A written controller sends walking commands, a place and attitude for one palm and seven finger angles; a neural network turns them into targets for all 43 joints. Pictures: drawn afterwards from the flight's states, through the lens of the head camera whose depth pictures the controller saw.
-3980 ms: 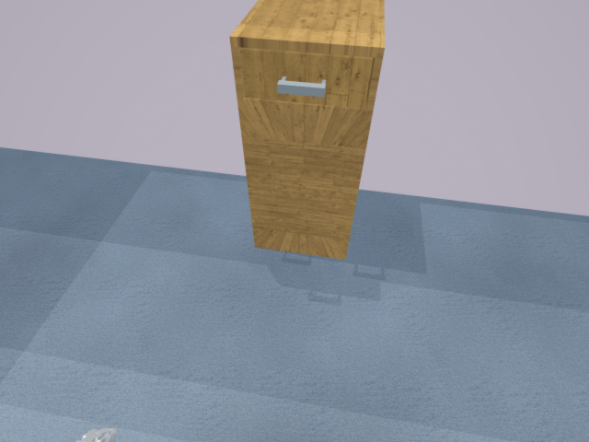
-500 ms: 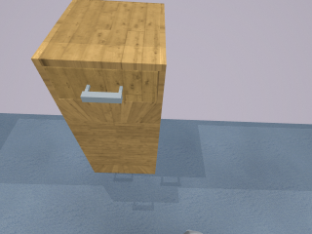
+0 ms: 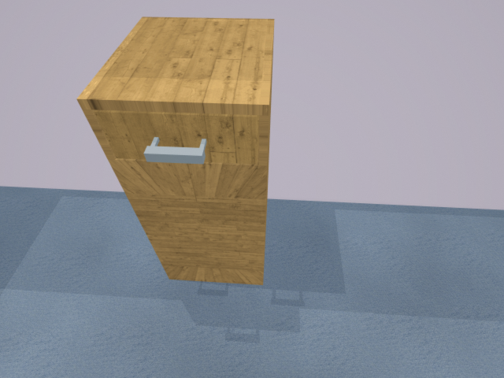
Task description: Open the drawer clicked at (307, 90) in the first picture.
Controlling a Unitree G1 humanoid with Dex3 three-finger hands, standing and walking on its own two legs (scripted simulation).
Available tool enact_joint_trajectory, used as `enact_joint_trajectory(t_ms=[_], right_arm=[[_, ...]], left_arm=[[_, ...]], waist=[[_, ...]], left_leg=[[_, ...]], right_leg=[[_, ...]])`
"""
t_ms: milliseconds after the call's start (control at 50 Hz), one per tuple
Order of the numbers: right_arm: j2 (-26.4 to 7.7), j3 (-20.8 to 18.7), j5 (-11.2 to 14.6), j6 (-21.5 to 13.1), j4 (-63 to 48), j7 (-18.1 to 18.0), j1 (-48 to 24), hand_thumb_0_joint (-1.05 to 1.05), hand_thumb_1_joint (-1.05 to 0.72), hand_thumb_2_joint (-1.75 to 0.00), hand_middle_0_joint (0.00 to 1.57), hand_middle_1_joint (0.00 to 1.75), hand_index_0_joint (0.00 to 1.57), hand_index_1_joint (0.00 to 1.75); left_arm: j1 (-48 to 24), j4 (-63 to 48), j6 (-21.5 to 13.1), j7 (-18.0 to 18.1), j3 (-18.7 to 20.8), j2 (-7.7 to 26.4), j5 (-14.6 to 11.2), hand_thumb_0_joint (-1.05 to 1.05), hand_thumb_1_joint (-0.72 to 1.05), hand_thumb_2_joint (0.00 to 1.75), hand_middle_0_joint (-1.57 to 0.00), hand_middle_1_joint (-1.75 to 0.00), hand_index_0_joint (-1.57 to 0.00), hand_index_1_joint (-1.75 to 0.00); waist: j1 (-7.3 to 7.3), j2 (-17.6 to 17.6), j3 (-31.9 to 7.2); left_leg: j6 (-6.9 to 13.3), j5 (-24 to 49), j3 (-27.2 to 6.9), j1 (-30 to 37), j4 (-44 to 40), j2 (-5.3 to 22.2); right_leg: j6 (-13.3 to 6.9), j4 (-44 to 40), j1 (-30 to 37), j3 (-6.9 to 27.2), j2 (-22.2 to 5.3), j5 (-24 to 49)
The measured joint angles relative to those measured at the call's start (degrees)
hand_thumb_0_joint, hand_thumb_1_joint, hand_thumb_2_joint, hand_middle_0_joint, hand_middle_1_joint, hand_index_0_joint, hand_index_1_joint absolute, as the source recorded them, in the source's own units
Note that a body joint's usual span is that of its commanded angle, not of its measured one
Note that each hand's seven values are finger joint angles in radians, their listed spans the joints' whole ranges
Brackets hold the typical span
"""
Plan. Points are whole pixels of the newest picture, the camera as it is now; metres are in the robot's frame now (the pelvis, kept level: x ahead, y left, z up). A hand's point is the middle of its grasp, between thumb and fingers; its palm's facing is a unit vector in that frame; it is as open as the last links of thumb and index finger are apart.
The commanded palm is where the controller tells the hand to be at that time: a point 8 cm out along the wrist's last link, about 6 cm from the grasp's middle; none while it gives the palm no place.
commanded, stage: come to a stop and stand still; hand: left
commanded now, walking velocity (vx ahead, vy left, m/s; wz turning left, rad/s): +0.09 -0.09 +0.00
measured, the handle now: (177, 148) +0.56 +0.23 +0.02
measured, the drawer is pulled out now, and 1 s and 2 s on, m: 0.00 0.00 0.00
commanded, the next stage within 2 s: look again from close up in 0.38 s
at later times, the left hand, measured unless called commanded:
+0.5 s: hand out of the picture +0.00 +0.17 -0.18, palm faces +0.04 -0.98 -0.17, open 7.4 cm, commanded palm none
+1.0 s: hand out of the picture +0.01 +0.20 -0.17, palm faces +0.02 -0.98 -0.22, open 7.4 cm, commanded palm none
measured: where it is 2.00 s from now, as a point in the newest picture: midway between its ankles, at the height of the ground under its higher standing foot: outside the picture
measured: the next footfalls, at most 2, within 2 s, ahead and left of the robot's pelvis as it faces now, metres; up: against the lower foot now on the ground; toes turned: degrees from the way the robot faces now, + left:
left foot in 0.04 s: -0.01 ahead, +0.15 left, +0.00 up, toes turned +3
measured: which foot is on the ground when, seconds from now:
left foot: up 0.00-0.02, down 0.04-1.00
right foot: down 0.00-1.00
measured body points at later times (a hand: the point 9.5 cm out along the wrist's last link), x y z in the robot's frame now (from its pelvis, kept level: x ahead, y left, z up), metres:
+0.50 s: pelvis +0.01 +0.01 +0.00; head +0.03 +0.01 +0.45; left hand +0.00 +0.22 -0.16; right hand -0.01 -0.19 -0.17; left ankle -0.04 +0.15 -0.74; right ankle +0.01 -0.10 -0.74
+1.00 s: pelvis -0.01 +0.02 +0.00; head +0.00 +0.01 +0.45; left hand +0.01 +0.25 -0.15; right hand -0.01 -0.19 -0.17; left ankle -0.05 +0.15 -0.74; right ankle +0.01 -0.10 -0.74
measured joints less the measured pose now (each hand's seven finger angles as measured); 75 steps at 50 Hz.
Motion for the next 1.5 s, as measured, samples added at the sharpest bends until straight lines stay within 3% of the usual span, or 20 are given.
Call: enact_joint_trajectory(t_ms=[40,140,220,300,440,560,780,1100,1320,1500], right_arm=[[-0.01,0.56,-0.04,-1.27,-0.04,-0.27,1.24,0.01,-0.91,-0.90,0.19,0.30,0.20,0.30],[3.38,2.26,-0.47,-1.98,2.44,-1.10,4.40,0.01,-0.91,-0.90,0.19,0.30,0.20,0.30],[5.32,3.17,-0.25,-2.42,4.54,-1.88,5.94,0.01,-0.91,-0.90,0.20,0.30,0.20,0.30],[5.64,3.15,0.38,-2.91,6.19,-2.46,5.05,0.01,-0.90,-0.90,0.20,0.30,0.20,0.30],[5.67,2.90,0.67,-2.56,7.21,-2.99,3.62,0.01,-0.91,-0.90,0.20,0.30,0.20,0.30],[3.76,2.29,0.58,-1.99,4.30,-2.08,3.14,0.02,-0.92,-0.90,0.20,0.30,0.20,0.30],[2.18,3.53,0.02,-3.02,1.22,-1.78,4.41,0.02,-0.92,-0.90,0.19,0.30,0.20,0.30],[3.11,4.45,0.06,-3.15,3.97,-1.42,5.76,0.01,-0.91,-0.90,0.20,0.30,0.20,0.30],[3.29,3.66,-0.35,-3.22,4.45,-1.14,8.43,0.01,-0.91,-0.90,0.20,0.30,0.20,0.30],[4.42,3.52,0.62,-3.89,4.59,-2.77,4.91,0.01,-0.91,-0.90,0.19,0.30,0.20,0.30]], left_arm=[[1.22,1.19,0.39,-0.07,0.03,0.25,-0.44,0.00,0.90,0.89,-0.21,-0.30,-0.20,-0.30],[3.59,5.01,1.24,-0.61,0.18,1.85,-0.50,0.01,0.90,0.89,-0.20,-0.30,-0.19,-0.30],[5.16,6.64,0.33,-0.92,-0.46,1.56,-0.72,0.01,0.90,0.90,-0.20,-0.30,-0.19,-0.30],[5.26,8.82,-0.76,-0.41,-1.42,-0.73,-1.29,0.01,0.91,0.90,-0.20,-0.30,-0.19,-0.30],[4.38,9.39,-0.72,0.57,-2.20,-3.24,-1.36,0.01,0.91,0.89,-0.20,-0.30,-0.19,-0.30],[4.27,7.99,-2.17,1.76,-2.75,-2.97,-1.06,0.02,0.92,0.89,-0.20,-0.30,-0.20,-0.30],[2.98,5.65,-1.65,0.52,-3.09,-0.95,-1.27,0.01,0.91,0.89,-0.20,-0.30,-0.19,-0.30],[3.32,6.20,-1.57,0.17,-3.07,-1.17,-1.31,0.01,0.91,0.89,-0.20,-0.30,-0.19,-0.30],[7.29,6.81,-1.91,-0.83,-1.99,-2.49,-0.63,0.01,0.90,0.89,-0.20,-0.30,-0.19,-0.30],[5.15,7.58,-1.86,0.86,-2.13,-3.52,-1.17,0.01,0.91,0.89,-0.20,-0.30,-0.20,-0.30]], waist=[[-0.27,0.78,-1.29],[-1.16,-2.31,-2.84],[-1.11,-3.08,-2.81],[-1.48,-0.87,-0.93],[-2.05,0.49,0.05],[-2.26,1.56,0.33],[-2.20,1.67,-0.80],[-2.13,1.31,0.18],[-1.74,1.06,-0.35],[-1.45,0.07,1.31]], left_leg=[[0.52,2.38,-0.47,3.79,-8.88,0.59],[0.16,4.10,-0.56,5.48,-11.26,-0.63],[0.39,4.87,-0.16,6.83,-13.58,-1.52],[0.00,3.56,0.24,6.92,-12.10,-0.55],[-0.52,3.58,0.09,7.33,-12.15,0.44],[-0.56,1.29,-0.30,3.59,-6.63,1.43],[0.43,1.88,0.07,4.80,-6.70,-0.53],[0.27,3.55,0.50,5.48,-9.31,-0.77],[0.10,-1.67,0.26,4.16,-3.71,0.24],[-0.17,-0.76,0.71,6.14,-5.89,-0.13]], right_leg=[[0.71,1.17,-1.14,-0.48,0.99,-0.38],[1.17,6.48,-1.29,1.92,1.43,-6.80],[1.35,5.53,1.57,3.06,1.87,-6.05],[0.83,0.36,4.82,3.17,3.09,-5.51],[0.34,-0.55,5.59,2.88,4.06,-4.75],[0.04,1.73,3.40,2.36,4.79,-5.17],[0.85,4.15,3.52,2.96,2.84,-6.09],[0.69,2.88,3.45,3.35,2.74,-5.05],[0.07,8.64,1.98,3.14,3.48,-10.36],[0.39,7.72,3.32,3.40,3.15,-10.22]])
